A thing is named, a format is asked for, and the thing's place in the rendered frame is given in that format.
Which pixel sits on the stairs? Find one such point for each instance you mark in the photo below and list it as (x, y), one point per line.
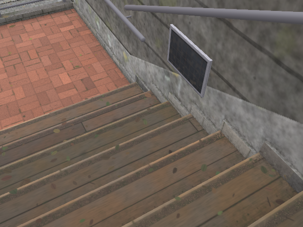
(123, 159)

